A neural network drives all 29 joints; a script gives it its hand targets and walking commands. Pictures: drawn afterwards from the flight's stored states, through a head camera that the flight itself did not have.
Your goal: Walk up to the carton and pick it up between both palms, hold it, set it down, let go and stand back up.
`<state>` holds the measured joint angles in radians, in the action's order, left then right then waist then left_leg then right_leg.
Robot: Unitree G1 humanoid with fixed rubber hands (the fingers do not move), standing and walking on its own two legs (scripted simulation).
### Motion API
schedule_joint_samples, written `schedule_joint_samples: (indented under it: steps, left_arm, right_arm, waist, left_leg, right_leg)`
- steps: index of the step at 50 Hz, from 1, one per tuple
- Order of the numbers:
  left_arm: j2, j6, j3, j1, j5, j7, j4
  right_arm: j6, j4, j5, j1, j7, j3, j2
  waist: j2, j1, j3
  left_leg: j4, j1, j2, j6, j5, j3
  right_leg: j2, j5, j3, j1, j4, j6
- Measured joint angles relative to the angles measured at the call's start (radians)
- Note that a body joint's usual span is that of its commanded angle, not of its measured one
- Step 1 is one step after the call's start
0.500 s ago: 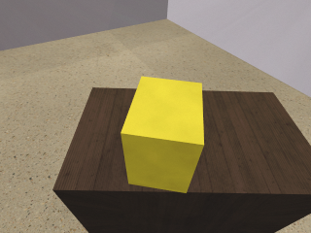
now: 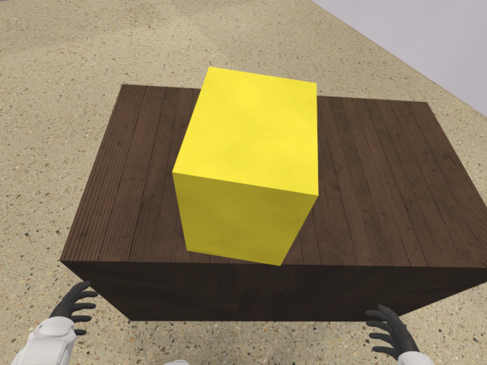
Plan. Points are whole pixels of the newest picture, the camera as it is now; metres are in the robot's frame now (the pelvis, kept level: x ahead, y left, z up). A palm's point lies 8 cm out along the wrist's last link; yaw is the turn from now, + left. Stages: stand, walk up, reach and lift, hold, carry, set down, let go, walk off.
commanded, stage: reach and lift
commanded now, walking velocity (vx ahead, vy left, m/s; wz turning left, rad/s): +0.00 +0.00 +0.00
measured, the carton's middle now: (247, 172) +0.46 -0.01 +0.00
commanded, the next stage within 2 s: none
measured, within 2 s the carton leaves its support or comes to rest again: neither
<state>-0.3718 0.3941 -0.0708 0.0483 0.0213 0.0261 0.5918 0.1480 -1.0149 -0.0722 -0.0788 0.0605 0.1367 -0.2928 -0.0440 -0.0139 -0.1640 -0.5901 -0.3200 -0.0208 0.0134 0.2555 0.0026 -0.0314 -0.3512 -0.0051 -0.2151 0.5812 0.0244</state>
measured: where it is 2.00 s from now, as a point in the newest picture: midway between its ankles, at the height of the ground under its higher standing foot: outside the picture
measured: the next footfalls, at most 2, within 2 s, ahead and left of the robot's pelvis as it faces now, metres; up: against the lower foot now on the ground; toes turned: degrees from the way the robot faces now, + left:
none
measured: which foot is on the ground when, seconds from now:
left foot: down 0.00-1.00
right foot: down 0.00-1.00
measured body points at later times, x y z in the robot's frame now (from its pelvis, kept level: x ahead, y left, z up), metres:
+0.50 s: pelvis -0.01 +0.01 +0.01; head -0.01 +0.02 +0.46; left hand +0.18 +0.28 -0.06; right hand +0.16 -0.22 -0.07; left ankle +0.04 +0.12 -0.73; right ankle -0.03 -0.10 -0.73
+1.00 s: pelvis +0.01 +0.04 +0.02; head +0.01 +0.05 +0.47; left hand +0.19 +0.27 -0.04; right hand +0.19 -0.19 -0.03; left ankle +0.04 +0.13 -0.73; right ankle -0.03 -0.10 -0.73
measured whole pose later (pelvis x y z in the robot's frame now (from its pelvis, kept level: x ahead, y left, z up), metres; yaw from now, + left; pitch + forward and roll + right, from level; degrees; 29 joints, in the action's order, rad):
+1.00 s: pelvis +0.01 +0.04 +0.02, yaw -4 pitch -5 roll +0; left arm -0.28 0.06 0.01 -0.25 -0.11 0.01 0.38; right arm 0.15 -0.51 0.05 0.21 0.00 0.09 -0.11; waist -0.04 0.04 -0.08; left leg -0.33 -0.09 0.01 -0.03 0.16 0.09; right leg 0.01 -0.22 0.07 -0.02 0.32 -0.02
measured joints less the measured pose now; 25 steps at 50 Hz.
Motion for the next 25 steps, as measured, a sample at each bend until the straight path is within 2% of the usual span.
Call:
schedule_joint_samples:
  steps: [4,9,13,19,22,25]
  left_arm:
    - [0.043,0.021,-0.040,-0.023,0.064,-0.038,-0.124]
    - [0.067,0.014,-0.070,-0.132,0.097,-0.072,-0.106]
    - [0.047,-0.001,-0.082,-0.216,0.074,-0.064,-0.072]
    - [0.053,-0.030,-0.034,-0.231,0.012,-0.044,-0.100]
    - [0.061,-0.055,-0.004,-0.209,-0.013,-0.039,-0.133]
    - [0.059,-0.083,0.008,-0.190,-0.036,-0.046,-0.153]
  right_arm:
    - [0.039,0.061,0.080,0.026,-0.027,-0.061,-0.001]
    - [0.049,0.095,0.103,0.155,-0.062,-0.112,-0.019]
    - [0.040,0.169,0.080,0.242,-0.065,-0.099,-0.004]
    - [-0.006,0.258,0.060,0.245,-0.055,-0.076,0.073]
    - [-0.028,0.313,0.047,0.233,-0.058,-0.077,0.123]
    - [-0.045,0.354,0.040,0.229,-0.075,-0.074,0.165]
  waist:
    - [-0.011,-0.011,0.011]
    - [-0.031,-0.014,0.077]
    - [-0.056,0.011,0.115]
    - [-0.030,0.033,0.080]
    - [-0.004,0.030,0.055]
    - [0.017,0.014,0.039]
  left_leg:
    - [0.011,0.029,-0.021,0.010,0.004,0.004]
    - [0.081,0.129,-0.019,0.009,-0.009,-0.002]
    - [0.109,0.177,-0.005,0.007,-0.013,0.014]
    - [0.142,0.196,0.003,-0.001,-0.048,0.024]
    - [0.163,0.191,0.007,-0.008,-0.073,0.030]
    - [0.180,0.189,0.010,-0.015,-0.091,0.037]
  right_leg:
    - [-0.020,0.022,0.006,0.029,-0.026,-0.005]
    - [-0.018,0.047,-0.003,0.125,-0.084,-0.015]
    - [-0.003,0.021,0.012,0.176,-0.119,0.007]
    - [0.006,0.050,0.020,0.181,-0.129,-0.003]
    - [0.011,0.072,0.025,0.171,-0.142,-0.010]
    - [0.014,0.091,0.031,0.166,-0.157,-0.016]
